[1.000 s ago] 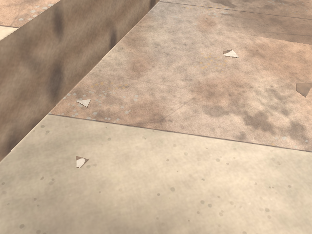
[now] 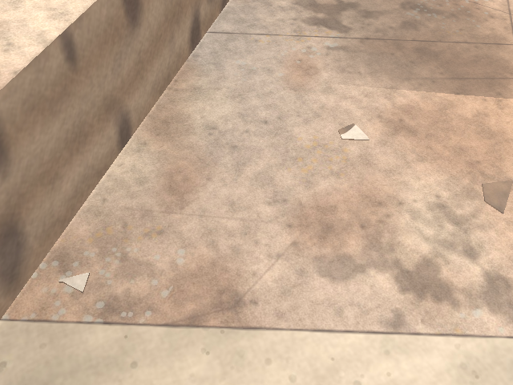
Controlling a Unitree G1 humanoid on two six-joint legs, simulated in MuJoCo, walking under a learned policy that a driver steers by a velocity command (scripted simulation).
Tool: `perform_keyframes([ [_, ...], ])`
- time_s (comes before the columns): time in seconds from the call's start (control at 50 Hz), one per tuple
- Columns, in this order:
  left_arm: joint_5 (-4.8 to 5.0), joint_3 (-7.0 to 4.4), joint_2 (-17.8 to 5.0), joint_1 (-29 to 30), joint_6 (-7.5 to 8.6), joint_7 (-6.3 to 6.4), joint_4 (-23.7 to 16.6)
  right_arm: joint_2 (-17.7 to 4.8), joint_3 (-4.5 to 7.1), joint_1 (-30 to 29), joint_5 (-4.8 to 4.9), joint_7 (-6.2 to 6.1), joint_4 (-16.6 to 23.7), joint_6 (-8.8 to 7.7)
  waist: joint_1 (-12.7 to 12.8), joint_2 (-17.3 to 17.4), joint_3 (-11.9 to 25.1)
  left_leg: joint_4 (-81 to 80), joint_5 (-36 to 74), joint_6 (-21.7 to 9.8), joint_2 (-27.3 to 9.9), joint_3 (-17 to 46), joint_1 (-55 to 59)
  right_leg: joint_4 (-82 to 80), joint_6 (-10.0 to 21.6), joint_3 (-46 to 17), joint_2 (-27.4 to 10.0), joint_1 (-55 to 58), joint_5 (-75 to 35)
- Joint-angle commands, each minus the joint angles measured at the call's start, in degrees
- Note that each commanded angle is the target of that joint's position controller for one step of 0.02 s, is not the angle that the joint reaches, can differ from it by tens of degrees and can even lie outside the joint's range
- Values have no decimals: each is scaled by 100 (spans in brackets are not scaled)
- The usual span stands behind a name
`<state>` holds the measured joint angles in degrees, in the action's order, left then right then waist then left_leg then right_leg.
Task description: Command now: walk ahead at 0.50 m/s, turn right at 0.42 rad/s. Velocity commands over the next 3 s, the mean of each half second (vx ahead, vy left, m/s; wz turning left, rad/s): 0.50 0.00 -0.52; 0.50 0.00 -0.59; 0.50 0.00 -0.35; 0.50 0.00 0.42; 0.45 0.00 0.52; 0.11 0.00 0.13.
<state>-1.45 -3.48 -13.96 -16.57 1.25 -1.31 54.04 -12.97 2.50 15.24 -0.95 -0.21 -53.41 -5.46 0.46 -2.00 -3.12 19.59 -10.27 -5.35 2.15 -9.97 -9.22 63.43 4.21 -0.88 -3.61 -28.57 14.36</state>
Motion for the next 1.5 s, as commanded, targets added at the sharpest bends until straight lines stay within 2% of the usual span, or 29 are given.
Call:
perform_keyframes([
  [0.02, -21, -48, -129, -91, -99, -84, -231, -520, 104, 256, 32, -35, 133, -161, 79, 548, -54, -1308, 870, -231, -1608, 932, 181, -13, -88, -83, -279, -684, -598],
  [0.24, -52, 97, -33, 1715, -43, -213, -945, -621, 94, 1120, -19, -185, -292, -19, -252, 551, -327, -721, 3445, -55, -1677, -347, 1443, -2582, 175, 913, 138, -704, -1155],
  [0.3, -62, 8, -205, 1162, -57, -157, -828, -869, 162, 973, -47, -249, -279, 88, 89, 808, 78, 471, 5723, -51, -1776, -561, 1768, -2681, 557, 1172, 645, 144, -220],
  [0.34, -82, -157, -476, 5, 14, -83, -493, -1010, 212, 850, -41, -203, -192, 192, 591, 704, 722, 2414, 5283, -49, -1775, -586, 1339, -3254, 883, 1037, 948, 1573, 26],
  [0.36, -160, -333, -927, -799, 41, 3, -297, -936, 199, 734, -15, -165, -37, 187, 981, 196, 1182, 4140, 3532, 129, -1585, -618, 161, -3723, 1199, -61, 252, 2912, 454],
  [0.38, -76, -495, -1538, -496, -35, 48, -450, -349, 118, 737, 57, -29, 434, 115, 506, -1340, 1537, 6455, -1867, 550, -129, -251, -2676, -4291, 2153, -3417, -1436, 4671, 426],
  [0.4, 43, -480, -1520, -623, -109, 65, -473, -795, 172, 56, 9, 8, 633, 13, 737, -218, 1517, 6731, -1714, 495, -161, 1043, -3421, -4808, 2254, -3898, -1564, 4563, 120],
  [0.44, 88, -332, -923, -65, -62, 130, -417, -688, 131, -59, 86, 17, 659, -120, 226, 500, 318, 5661, -838, 438, -749, 1188, -3238, -5005, 1743, -2526, -1265, 3101, -938],
  [0.48, 122, -232, -664, 270, 66, 177, -456, -612, 124, 92, -120, 7, 615, 65, -142, 516, 181, 4965, -745, 584, -910, 1219, -2523, -5054, 1414, -1712, -685, 2322, -1902],
  [0.58, 154, -263, -937, -206, 247, 126, -382, -482, 84, -477, -179, 89, 923, 357, -90, 163, 115, 3820, -162, 877, -888, 981, -2620, -5174, 1235, -1333, -263, 1948, -2438],
  [0.76, 62, -260, -1005, -1093, 173, 179, -341, -570, -26, -2156, -74, 159, 1602, 271, 565, -191, 43, 1823, 814, 749, -444, 990, -2956, -4666, 903, -1766, -283, 3022, -2944],
  [0.82, 32, -297, -1166, -770, 183, 240, -467, -762, 8, -1718, -42, 134, 1588, 190, 218, -309, 105, 1163, 441, 539, -264, 1088, -1890, -4276, 650, -1946, -358, 2844, -3354],
  [0.86, 65, -316, -1271, -442, 247, 172, -559, -1063, 141, -339, -47, 21, 1195, 90, -456, -54, 745, 686, 320, 297, -97, 1012, 76, -2856, 388, -1707, 35, 2341, -4047],
  [0.88, 130, -230, -962, -460, 304, 109, -690, -1420, 235, 547, -163, -79, 1118, 31, -794, 410, 1496, 499, -568, 45, -1087, 1979, 1442, -1394, 258, -1406, 412, 1623, -2823],
  [0.9, 305, -94, -280, -1086, 298, 121, -869, -1932, 336, 735, -303, -116, 1175, 76, -450, 1695, 2207, 81, -966, -532, -2792, 4492, 2874, 283, 58, -731, 1292, -102, 1494],
  [0.92, 123, -136, -795, -1154, 228, 162, -795, -1674, 338, 431, -186, -90, 1181, 175, -282, 1459, 2052, -346, -1821, -793, -2847, 5565, 2402, 964, 113, -658, 935, -744, 1621],
  [0.94, 41, -174, -926, -782, 168, 146, -745, -1104, 210, -26, -132, -75, 1278, 195, -195, 700, 1085, -479, -2081, -661, -2575, 4607, 1514, 1030, 99, -611, 590, -842, 1033],
  [0.96, 22, -160, -856, -475, 146, 85, -779, -777, 125, -294, -108, -49, 1263, 185, -155, 383, 569, -576, -1447, -512, -2218, 3658, 851, 755, 55, -513, 392, -729, 632],
  [0.98, -5, -153, -759, -388, 106, 32, -800, -692, 93, -308, -118, -49, 1206, 163, -91, 580, 377, -677, -758, -364, -1962, 2972, 500, 539, 8, -460, 248, -578, 489],
  [1.08, -63, -85, -533, 52, -125, -171, -1059, -755, 132, 85, 2, 21, 901, -68, 20, 793, 224, -1035, 846, -388, -1803, 1608, 206, 221, -145, -295, 23, -750, 24],
  [1.2, -38, 49, -350, 1207, -88, -317, -1505, -830, 177, 317, -18, 32, 720, -60, -147, 714, -25, -1159, 1299, -277, -1598, 441, 321, -1422, -239, 84, -74, -887, -1191],
  [1.32, -141, 106, -362, 1755, -43, -279, -1693, -1063, 203, 961, -17, 28, 336, 79, -287, 722, -185, -801, 2460, -220, -1848, 227, 832, -2877, 126, 535, 275, 5, -397],
  [1.36, -200, 39, -488, 954, 62, -185, -1422, -1178, 194, 1000, 17, 27, 202, 167, 148, 694, 284, 459, 4154, -173, -1730, 146, 1017, -3424, 340, 695, 586, 1121, -185],
  [1.38, -275, -40, -644, -34, 148, -116, -1054, -1077, 143, 999, 57, 35, 195, 185, 565, 483, 884, 1636, 3783, -67, -1472, 13, 507, -3692, 457, 635, 573, 2497, -476],
  [1.4, -415, -180, -1207, -885, 193, -6, -920, -619, 0, 1056, 166, 92, 491, 156, 832, -354, 1791, 3499, 1566, 119, -1076, -24, -1077, -3837, 826, -1131, -984, 4349, 281],
  [1.42, -235, -287, -1686, -981, 157, 74, -936, -378, -23, 1310, 184, 114, 658, 170, 643, -1248, 2391, 5130, -2293, 268, -181, 399, -2502, -4491, 1281, -3408, -2403, 5018, -312],
  [1.44, -76, -258, -1473, -745, 156, 126, -929, -921, 155, 683, 111, 33, 613, 232, 732, -271, 1782, 5410, -1808, 167, -358, 1291, -2805, -4476, 1081, -2775, -2070, 4364, -815],
  [1.46, -45, -145, -1113, -346, 195, 137, -865, -765, 132, 537, 155, 60, 653, 197, 439, -278, 994, 5125, -1315, 126, -582, 1334, -2784, -4595, 854, -1775, -1768, 3565, -1307],
  [1.5, -1, 5, -570, 152, 283, 119, -842, -632, 146, 748, 35, 93, 423, 278, 50, -327, 402, 4562, -835, 183, -798, 1228, -2368, -4990, 408, -816, -1260, 2594, -1488],
])
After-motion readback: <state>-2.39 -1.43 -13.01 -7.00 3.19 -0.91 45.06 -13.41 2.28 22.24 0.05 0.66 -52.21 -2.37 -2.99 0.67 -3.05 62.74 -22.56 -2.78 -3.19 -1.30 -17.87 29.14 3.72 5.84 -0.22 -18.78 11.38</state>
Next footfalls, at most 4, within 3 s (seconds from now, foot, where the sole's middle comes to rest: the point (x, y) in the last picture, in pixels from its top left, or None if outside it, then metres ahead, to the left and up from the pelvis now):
0.36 right None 0.32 -0.11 -0.78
0.88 left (286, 313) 0.69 -0.07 -0.78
1.38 right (409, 305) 0.72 -0.42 -0.78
1.92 left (401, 211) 1.06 -0.47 -0.78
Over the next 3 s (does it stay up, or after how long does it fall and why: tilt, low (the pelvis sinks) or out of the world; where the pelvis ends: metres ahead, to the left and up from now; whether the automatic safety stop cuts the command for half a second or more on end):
stays up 1.23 -0.61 0.00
